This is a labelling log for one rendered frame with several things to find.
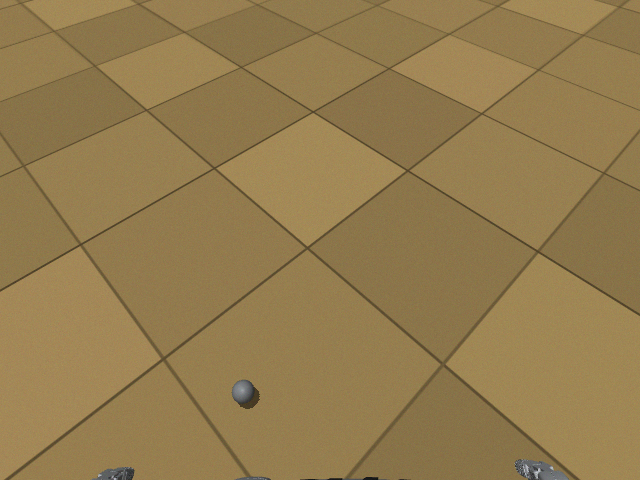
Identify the right robot hand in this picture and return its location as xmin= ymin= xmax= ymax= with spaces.
xmin=515 ymin=459 xmax=569 ymax=480

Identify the ball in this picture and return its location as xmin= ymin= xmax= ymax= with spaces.
xmin=232 ymin=380 xmax=255 ymax=404

